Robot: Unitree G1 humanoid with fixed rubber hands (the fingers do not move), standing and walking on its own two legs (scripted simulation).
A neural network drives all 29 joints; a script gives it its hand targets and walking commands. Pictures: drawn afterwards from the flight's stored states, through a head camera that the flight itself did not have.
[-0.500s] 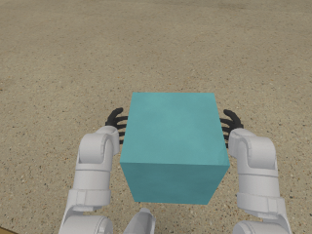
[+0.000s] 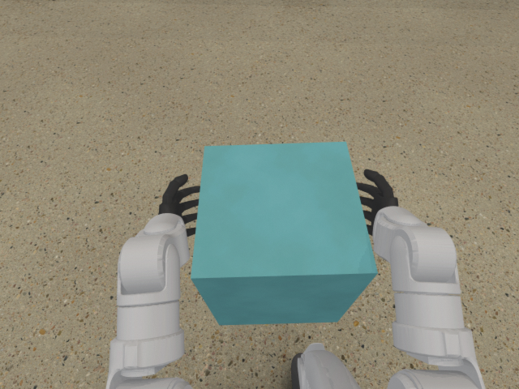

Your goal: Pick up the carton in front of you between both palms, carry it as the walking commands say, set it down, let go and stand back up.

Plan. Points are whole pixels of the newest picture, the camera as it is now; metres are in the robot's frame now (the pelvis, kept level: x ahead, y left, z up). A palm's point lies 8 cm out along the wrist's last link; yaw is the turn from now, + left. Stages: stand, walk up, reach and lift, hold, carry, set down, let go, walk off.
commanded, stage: carry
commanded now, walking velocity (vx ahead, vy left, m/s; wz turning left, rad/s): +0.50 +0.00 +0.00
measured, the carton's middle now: (276, 241) +0.35 -0.03 +0.00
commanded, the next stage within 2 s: none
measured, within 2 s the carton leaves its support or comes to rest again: neither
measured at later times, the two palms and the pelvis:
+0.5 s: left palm (155, 97) +0.59 +0.16 +0.12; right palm (321, 88) +0.61 -0.14 +0.11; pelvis +0.31 +0.00 +0.02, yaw +3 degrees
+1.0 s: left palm (163, 50) +0.77 +0.16 +0.11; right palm (303, 47) +0.76 -0.14 +0.10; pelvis +0.51 +0.01 +0.01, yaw +1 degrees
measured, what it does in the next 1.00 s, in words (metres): walks ahead: right foot, then left foot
